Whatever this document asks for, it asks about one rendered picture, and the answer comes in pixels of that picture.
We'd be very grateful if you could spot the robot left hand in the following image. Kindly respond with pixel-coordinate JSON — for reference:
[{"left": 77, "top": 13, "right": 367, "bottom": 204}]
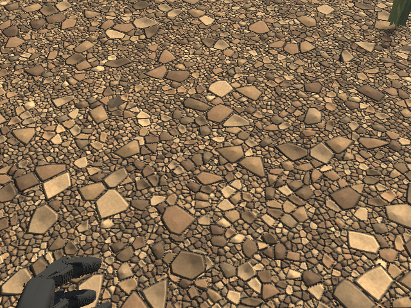
[{"left": 15, "top": 256, "right": 112, "bottom": 308}]

